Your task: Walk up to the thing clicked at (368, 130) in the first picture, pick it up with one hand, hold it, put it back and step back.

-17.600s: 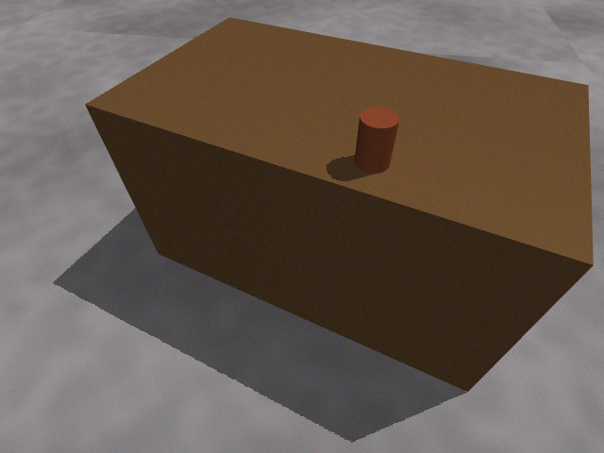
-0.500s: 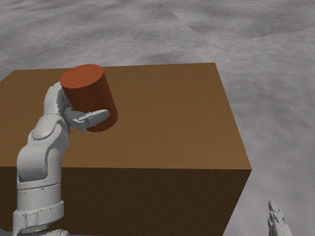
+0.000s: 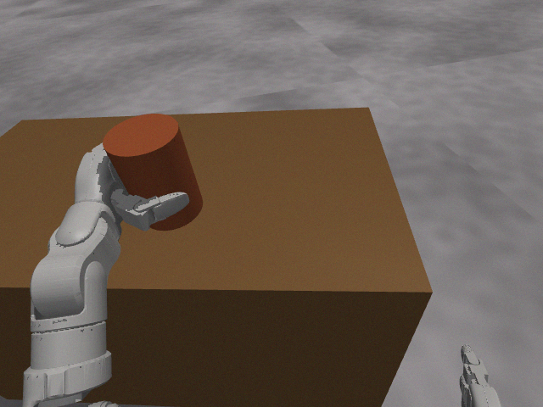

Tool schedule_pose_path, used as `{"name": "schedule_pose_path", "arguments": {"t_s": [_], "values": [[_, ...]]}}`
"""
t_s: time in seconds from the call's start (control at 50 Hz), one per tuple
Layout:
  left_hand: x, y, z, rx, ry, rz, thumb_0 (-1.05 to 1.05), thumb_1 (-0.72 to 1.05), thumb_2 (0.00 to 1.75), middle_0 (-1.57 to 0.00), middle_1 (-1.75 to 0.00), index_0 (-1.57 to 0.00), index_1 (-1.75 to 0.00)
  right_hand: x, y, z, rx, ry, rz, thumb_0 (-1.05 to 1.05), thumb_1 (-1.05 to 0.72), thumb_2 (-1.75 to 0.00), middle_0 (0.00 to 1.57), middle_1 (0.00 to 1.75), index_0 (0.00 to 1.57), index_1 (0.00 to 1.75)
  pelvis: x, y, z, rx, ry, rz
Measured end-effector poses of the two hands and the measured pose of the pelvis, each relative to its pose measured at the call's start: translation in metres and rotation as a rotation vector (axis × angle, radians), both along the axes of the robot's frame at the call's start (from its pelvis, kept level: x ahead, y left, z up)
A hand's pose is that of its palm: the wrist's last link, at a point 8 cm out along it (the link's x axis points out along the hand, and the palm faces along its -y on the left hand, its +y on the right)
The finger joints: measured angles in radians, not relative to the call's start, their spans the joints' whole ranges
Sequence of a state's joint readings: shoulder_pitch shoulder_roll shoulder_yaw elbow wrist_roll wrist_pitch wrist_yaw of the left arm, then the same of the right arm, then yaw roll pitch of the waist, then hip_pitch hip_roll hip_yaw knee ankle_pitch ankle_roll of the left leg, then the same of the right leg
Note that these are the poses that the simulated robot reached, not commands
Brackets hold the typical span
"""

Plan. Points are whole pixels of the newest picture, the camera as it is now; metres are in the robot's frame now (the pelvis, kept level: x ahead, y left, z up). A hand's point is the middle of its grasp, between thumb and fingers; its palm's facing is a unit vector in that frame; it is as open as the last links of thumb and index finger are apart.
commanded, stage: hold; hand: left
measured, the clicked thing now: (158, 174) +0.34 +0.16 +0.24
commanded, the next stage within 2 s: crouch in 0.66 s
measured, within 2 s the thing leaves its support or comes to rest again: neither
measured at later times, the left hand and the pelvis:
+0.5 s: hand (152, 179) +0.33 +0.17 +0.23, palm faces +0.14 -0.99 +0.00, open 11.5 cm; pelvis +0.00 +0.00 +0.00, yaw +0 degrees
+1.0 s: hand (158, 177) +0.35 +0.17 +0.22, palm faces +0.13 -0.99 +0.03, open 11.5 cm; pelvis -0.01 +0.00 +0.00, yaw +0 degrees
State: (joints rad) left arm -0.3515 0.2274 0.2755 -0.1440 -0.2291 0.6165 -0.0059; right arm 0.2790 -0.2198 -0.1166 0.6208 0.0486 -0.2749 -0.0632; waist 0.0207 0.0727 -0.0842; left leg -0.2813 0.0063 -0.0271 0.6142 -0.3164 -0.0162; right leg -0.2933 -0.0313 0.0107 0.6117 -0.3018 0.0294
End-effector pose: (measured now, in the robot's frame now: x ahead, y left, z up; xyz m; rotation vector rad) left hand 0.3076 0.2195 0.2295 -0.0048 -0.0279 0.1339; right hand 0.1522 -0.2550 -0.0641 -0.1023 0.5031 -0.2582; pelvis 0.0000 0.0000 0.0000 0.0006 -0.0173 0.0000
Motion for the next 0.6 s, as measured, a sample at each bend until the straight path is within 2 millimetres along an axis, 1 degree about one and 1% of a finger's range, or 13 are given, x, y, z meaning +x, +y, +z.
{"name": "schedule_pose_path", "arguments": {"t_s": [0.16,0.3,0.4,0.5,0.6], "values": [[0.004,0.002,0.01,0.004,-0.016,-0.003,-0.01,-0.6,1.07,-0.64,-1.02,-0.66,-1.04,0.002,-0.001,-0.001,-0.003,0.0,-0.001,-0.01,0.51,-0.06,0.05,0.05,0.05,0.05,0.0,0.0,0.0,0.0,-0.003,0.001],[0.002,-0.002,-0.001,-0.007,0.018,-0.022,-0.01,-0.6,1.08,-0.64,-1.02,-0.66,-1.04,0.004,0.0,0.0,0.009,-0.007,0.005,-0.01,0.51,-0.06,0.05,0.05,0.05,0.05,0.001,0.0,0.001,0.001,0.004,0.0],[-0.001,-0.002,-0.006,-0.009,0.019,-0.004,-0.01,-0.6,1.08,-0.64,-1.02,-0.66,-1.04,0.002,-0.002,0.0,0.002,0.003,0.002,-0.01,0.51,-0.06,0.05,0.05,0.05,0.05,0.001,-0.001,0.0,0.001,0.002,0.001],[-0.001,0.002,0.001,0.006,-0.011,0.01,-0.01,-0.61,1.08,-0.64,-1.02,-0.66,-1.04,0.003,-0.003,0.001,-0.01,0.0,-0.003,-0.01,0.51,-0.06,0.05,0.05,0.05,0.05,0.001,-0.001,0.0,0.0,-0.002,0.003],[0.003,0.002,0.005,0.005,-0.012,-0.003,-0.01,-0.61,1.08,-0.63,-1.02,-0.66,-1.04,0.005,0.0,0.002,-0.008,-0.009,0.001,-0.01,0.51,-0.06,0.05,0.05,0.05,0.05,0.0,0.0,0.0,-0.001,-0.003,0.003]]}}
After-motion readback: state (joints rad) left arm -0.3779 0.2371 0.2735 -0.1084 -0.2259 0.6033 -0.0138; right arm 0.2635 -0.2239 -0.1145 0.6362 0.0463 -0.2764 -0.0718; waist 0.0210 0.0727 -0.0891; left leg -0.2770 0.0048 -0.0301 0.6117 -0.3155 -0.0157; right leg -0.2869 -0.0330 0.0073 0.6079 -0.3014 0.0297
